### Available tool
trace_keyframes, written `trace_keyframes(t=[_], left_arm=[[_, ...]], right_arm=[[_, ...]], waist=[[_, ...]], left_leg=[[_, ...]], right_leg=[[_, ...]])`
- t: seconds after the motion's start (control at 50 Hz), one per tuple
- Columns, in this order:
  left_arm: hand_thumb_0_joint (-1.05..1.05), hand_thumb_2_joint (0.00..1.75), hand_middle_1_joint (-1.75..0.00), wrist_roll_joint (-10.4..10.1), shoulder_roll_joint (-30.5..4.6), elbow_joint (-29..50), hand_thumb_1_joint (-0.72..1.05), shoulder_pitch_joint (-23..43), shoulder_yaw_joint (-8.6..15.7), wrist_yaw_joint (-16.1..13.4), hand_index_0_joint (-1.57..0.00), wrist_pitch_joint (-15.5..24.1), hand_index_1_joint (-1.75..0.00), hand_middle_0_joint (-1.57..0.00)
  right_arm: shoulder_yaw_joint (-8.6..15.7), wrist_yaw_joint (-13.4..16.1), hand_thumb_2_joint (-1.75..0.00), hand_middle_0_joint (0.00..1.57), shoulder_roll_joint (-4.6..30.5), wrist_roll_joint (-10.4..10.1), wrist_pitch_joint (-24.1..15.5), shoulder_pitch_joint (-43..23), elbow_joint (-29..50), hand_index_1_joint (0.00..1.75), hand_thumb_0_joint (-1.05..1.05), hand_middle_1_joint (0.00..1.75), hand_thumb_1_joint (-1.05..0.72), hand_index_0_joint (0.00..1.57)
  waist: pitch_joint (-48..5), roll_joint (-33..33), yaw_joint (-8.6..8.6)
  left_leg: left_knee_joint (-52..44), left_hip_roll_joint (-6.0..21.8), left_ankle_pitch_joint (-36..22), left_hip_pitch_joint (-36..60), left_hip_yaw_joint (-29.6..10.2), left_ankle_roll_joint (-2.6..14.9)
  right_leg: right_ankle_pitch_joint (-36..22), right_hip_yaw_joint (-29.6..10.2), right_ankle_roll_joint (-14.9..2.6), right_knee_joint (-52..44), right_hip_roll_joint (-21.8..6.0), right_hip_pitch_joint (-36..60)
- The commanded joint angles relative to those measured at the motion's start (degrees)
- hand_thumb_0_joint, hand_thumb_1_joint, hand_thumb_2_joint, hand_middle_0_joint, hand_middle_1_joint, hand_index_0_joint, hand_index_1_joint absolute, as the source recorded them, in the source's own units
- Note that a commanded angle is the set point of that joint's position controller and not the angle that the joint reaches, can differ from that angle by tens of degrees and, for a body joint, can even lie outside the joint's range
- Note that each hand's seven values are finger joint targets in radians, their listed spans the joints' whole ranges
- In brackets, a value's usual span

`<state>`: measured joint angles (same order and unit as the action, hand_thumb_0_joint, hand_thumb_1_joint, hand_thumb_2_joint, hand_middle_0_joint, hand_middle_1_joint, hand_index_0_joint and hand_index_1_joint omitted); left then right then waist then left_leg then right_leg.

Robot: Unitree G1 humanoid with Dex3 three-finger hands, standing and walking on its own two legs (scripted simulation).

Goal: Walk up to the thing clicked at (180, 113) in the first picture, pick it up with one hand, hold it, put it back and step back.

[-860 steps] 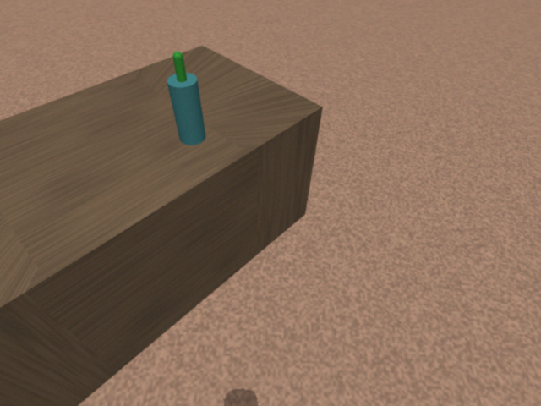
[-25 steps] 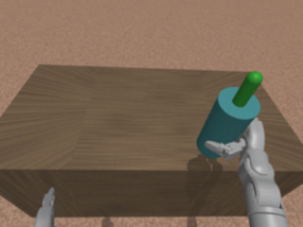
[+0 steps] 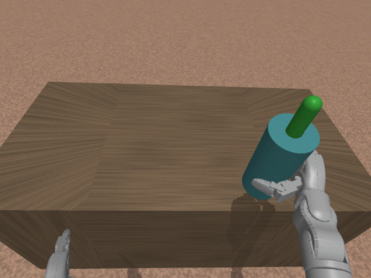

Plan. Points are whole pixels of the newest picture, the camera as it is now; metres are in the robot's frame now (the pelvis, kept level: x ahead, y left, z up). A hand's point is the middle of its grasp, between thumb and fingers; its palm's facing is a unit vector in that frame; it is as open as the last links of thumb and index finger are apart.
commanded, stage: hold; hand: right
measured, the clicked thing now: (280, 151) +0.31 -0.16 +0.17
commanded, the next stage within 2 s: crouch in 1.28 s
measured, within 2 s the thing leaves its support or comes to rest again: neither
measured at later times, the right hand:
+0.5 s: hand (271, 161) +0.33 -0.17 +0.12, palm faces +0.18 +0.98 -0.01, open 11.2 cm
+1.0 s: hand (274, 160) +0.34 -0.17 +0.12, palm faces +0.20 +0.98 -0.01, open 11.2 cm
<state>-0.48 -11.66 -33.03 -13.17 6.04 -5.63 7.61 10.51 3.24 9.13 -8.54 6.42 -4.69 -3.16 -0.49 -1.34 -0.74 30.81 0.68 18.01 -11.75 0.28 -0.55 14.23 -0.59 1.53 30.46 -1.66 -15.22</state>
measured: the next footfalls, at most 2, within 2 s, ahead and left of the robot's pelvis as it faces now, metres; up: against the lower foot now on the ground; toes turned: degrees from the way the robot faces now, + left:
none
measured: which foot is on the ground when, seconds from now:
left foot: down 0.00-1.00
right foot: down 0.00-1.00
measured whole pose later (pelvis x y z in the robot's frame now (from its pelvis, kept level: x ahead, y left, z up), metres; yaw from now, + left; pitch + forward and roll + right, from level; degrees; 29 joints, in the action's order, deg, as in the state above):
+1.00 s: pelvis +0.00 +0.00 +0.00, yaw +1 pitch -1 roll +0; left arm -0.4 -11.3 -34.0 -12.9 6.0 -4.9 6.9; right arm 11.0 3.6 9.1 -8.7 6.0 -7.3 -6.2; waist -0.4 -1.5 -1.3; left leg 29.5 0.6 17.2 -11.2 -0.4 -0.7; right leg 13.8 0.1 1.3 29.3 -1.8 -14.4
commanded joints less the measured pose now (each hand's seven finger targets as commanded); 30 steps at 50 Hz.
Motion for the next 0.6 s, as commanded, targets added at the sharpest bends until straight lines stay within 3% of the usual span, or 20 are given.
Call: trace_keyframes(t=[0.0,0.02,0.04,0.06,0.1,0.12,0.16,0.2,0.22,0.28,0.3,0.32,0.34,0.4,0.42,0.44,0.48,0.5,0.54,0.58], left_arm=[[0.0,0.07,-0.06,-0.11,-7.53,7.03,-0.56,5.39,2.74,-0.29,-0.05,2.95,-0.06,-0.05],[0.0,0.07,-0.06,-0.21,-7.78,9.69,-0.57,7.55,3.12,-0.43,-0.05,3.34,-0.07,-0.06],[0.0,0.07,-0.06,-0.13,-7.42,6.57,-0.56,5.61,3.15,-0.34,-0.05,3.15,-0.06,-0.05],[0.0,0.06,-0.06,-0.12,-9.45,10.73,-0.56,8.14,4.25,-0.63,-0.05,3.63,-0.06,-0.05],[0.0,0.06,-0.06,-0.2,-8.16,9.19,-0.56,6.31,3.29,-0.53,-0.05,3.52,-0.06,-0.05],[0.0,0.06,-0.06,-0.12,-9.03,10.34,-0.56,6.49,3.93,-0.58,-0.05,3.46,-0.06,-0.05],[0.0,0.06,-0.05,-0.28,-5.98,7.77,-0.56,6.63,1.56,-0.33,-0.05,2.72,-0.06,-0.05],[0.0,0.06,-0.05,-0.26,-5.91,7.64,-0.56,6.87,1.49,-0.4,-0.04,2.51,-0.06,-0.05],[0.0,0.06,-0.05,-0.2,-8.4,10.19,-0.56,9.48,3.22,-0.59,-0.04,2.81,-0.06,-0.05],[0.0,0.06,-0.05,-0.14,-6.97,6.3,-0.56,6.64,2.28,-0.38,-0.04,2.51,-0.06,-0.05],[0.0,0.06,-0.05,-0.25,-6.5,5.02,-0.56,6.76,2.03,-0.38,-0.05,2.31,-0.06,-0.05],[0.0,0.06,-0.05,-0.18,-7.35,7.41,-0.56,7.82,2.23,-0.42,-0.05,2.57,-0.06,-0.05],[0.0,0.06,-0.05,-0.11,-9.0,9.1,-0.56,9.24,3.61,-0.53,-0.05,2.73,-0.06,-0.05],[0.0,0.06,-0.05,-0.16,-6.48,4.72,-0.56,5.93,1.75,-0.11,-0.05,2.0,-0.06,-0.05],[0.0,0.06,-0.05,-0.29,-8.13,7.41,-0.56,7.76,3.07,-0.26,-0.05,2.26,-0.06,-0.05],[0.0,0.06,-0.05,-0.2,-7.38,7.05,-0.56,6.62,2.65,-0.14,-0.05,2.26,-0.06,-0.05],[0.0,0.06,-0.05,-0.07,-9.57,8.32,-0.56,5.84,4.35,-0.23,-0.05,2.22,-0.06,-0.05],[0.0,0.06,-0.05,-0.16,-7.9,7.36,-0.56,3.6,3.34,-0.05,-0.05,2.0,-0.06,-0.05],[0.0,0.06,-0.05,-0.22,-8.46,10.27,-0.56,4.54,3.37,0.02,-0.05,2.12,-0.06,-0.05],[0.0,0.06,-0.05,-0.35,-5.05,7.65,-0.56,3.94,1.41,0.31,-0.05,1.86,-0.06,-0.05]], right_arm=[[2.74,-0.3,-1.32,1.19,7.83,-1.26,-6.76,-24.44,19.25,1.42,0.0,1.42,0.04,1.26],[3.45,-0.26,-1.31,1.2,8.38,-1.28,-6.79,-24.5,19.39,1.42,0.0,1.42,0.02,1.27],[2.74,-0.2,-1.3,1.19,7.41,-1.49,-6.78,-25.44,20.52,1.41,0.0,1.41,0.02,1.26],[4.47,0.11,-1.3,1.2,9.05,-1.55,-6.71,-25.47,19.83,1.42,0.0,1.42,0.01,1.27],[5.84,0.13,-1.31,1.2,9.87,-1.67,-6.74,-23.27,17.91,1.42,0.0,1.42,0.01,1.27],[6.35,0.13,-1.31,1.2,10.47,-1.65,-6.81,-23.82,18.29,1.43,0.0,1.43,0.03,1.28],[5.85,-0.06,-1.31,1.21,10.04,-1.95,-7.08,-24.44,18.84,1.43,0.0,1.43,0.02,1.28],[5.79,-0.23,-1.32,1.21,9.99,-2.04,-7.13,-24.68,18.09,1.44,0.0,1.44,0.04,1.28],[4.92,-0.35,-1.31,1.21,8.78,-1.98,-6.73,-23.12,17.03,1.43,0.0,1.43,0.03,1.28],[2.36,-0.65,-1.31,1.2,7.48,-1.84,-6.41,-24.9,20.01,1.43,0.0,1.43,0.05,1.27],[3.0,-0.47,-1.32,1.2,8.12,-1.69,-6.22,-25.47,18.36,1.43,0.0,1.43,0.05,1.28],[2.13,-0.69,-1.31,1.2,6.96,-1.6,-5.9,-23.66,17.11,1.42,0.0,1.42,0.04,1.27],[2.28,-0.63,-1.31,1.2,7.35,-1.5,-5.85,-24.18,17.33,1.43,0.0,1.43,0.05,1.27],[2.84,-0.42,-1.31,1.2,7.35,-1.47,-5.31,-25.05,15.95,1.43,0.0,1.43,0.06,1.27],[4.8,-0.35,-1.32,1.2,8.9,-1.64,-5.35,-23.88,14.97,1.43,0.0,1.43,0.04,1.28],[4.51,-0.26,-1.31,1.2,8.73,-1.62,-5.62,-25.74,16.57,1.43,0.0,1.43,0.04,1.28],[6.46,0.07,-1.31,1.21,10.3,-1.6,-5.67,-24.05,16.94,1.43,0.0,1.43,0.03,1.28],[6.15,0.03,-1.31,1.21,10.19,-1.49,-5.98,-23.97,18.52,1.43,0.0,1.43,0.03,1.28],[7.0,0.13,-1.31,1.22,10.98,-1.54,-6.75,-22.85,18.09,1.43,0.0,1.43,0.01,1.29],[4.44,0.12,-1.33,1.23,8.86,-1.63,-7.54,-25.15,20.98,1.45,0.0,1.45,0.0,1.3]], waist=[[-12.94,-2.47,-0.86],[-14.2,-1.84,-0.81],[-13.07,-0.73,-0.77],[-14.69,1.09,-0.97],[-14.02,1.62,-0.17],[-16.91,2.0,-0.06],[-14.5,0.86,0.75],[-15.06,0.67,0.71],[-15.44,1.55,0.37],[-15.98,-1.53,0.37],[-14.08,-2.12,0.18],[-14.13,-0.3,0.08],[-15.25,0.77,-0.04],[-11.73,0.88,-0.04],[-12.02,1.41,-0.02],[-12.98,1.21,-0.18],[-13.71,2.27,0.12],[-15.24,0.98,0.11],[-14.55,2.22,0.1],[-14.64,0.05,0.14]], left_leg=[[-4.44,-1.24,-14.93,-3.25,2.17,-0.27],[-4.79,-0.98,-14.93,-2.2,1.94,-0.48],[-4.73,-1.21,-14.26,-2.8,2.09,-0.49],[-5.0,-1.16,-14.71,-1.41,2.01,-0.66],[-4.96,-1.08,-14.85,-1.11,2.02,-0.82],[-4.5,-1.15,-17.12,0.21,1.97,-0.86],[-4.77,-0.71,-16.75,-0.12,1.52,-0.92],[-4.68,-0.71,-17.01,0.25,1.37,-0.85],[-4.9,-0.67,-16.83,0.3,1.28,-0.91],[-4.39,-1.01,-17.53,-0.47,1.78,-0.45],[-4.58,-0.94,-16.89,-1.53,1.64,-0.37],[-4.59,-1.13,-16.92,-1.09,1.97,-0.43],[-4.62,-1.15,-17.13,-0.53,2.05,-0.52],[-5.06,-1.21,-15.36,-2.07,2.1,-0.56],[-5.48,-1.02,-14.49,-1.66,1.91,-0.67],[-5.65,-0.88,-14.5,-1.43,1.68,-0.76],[-5.71,-0.79,-14.87,-0.46,1.66,-0.98],[-5.47,-0.56,-16.24,0.01,1.32,-0.95],[-5.61,-0.52,-15.9,0.53,1.26,-1.12],[-5.34,-0.64,-16.52,0.13,1.25,-0.83]], right_leg=[[-10.49,1.51,-1.46,-3.35,0.84,10.2],[-10.11,1.76,-1.67,-3.0,1.14,10.18],[-9.44,1.65,-1.69,-3.26,1.02,9.85],[-9.7,1.71,-1.84,-3.14,1.11,10.19],[-9.97,1.77,-1.92,-2.89,1.26,9.81],[-12.14,1.67,-1.94,-2.51,1.16,10.79],[-11.65,2.1,-1.91,-2.48,1.61,9.03],[-11.91,2.06,-1.97,-2.57,1.52,8.86],[-11.68,2.19,-1.96,-2.81,1.59,9.12],[-13.19,1.83,-1.69,-3.01,1.21,11.27],[-12.6,1.91,-1.63,-3.08,1.25,10.58],[-12.9,1.71,-1.63,-3.18,1.07,10.6],[-12.96,1.58,-1.74,-3.19,0.98,10.48],[-10.96,1.74,-1.85,-3.74,0.98,8.86],[-9.82,1.89,-1.96,-3.71,1.2,8.59],[-9.65,2.03,-2.02,-3.61,1.35,9.28],[-9.69,2.25,-2.04,-3.57,1.54,9.17],[-10.96,2.37,-2.07,-3.25,1.67,10.34],[-10.4,2.54,-2.04,-3.18,1.89,9.51],[-11.08,2.43,-1.92,-3.25,1.76,10.11]])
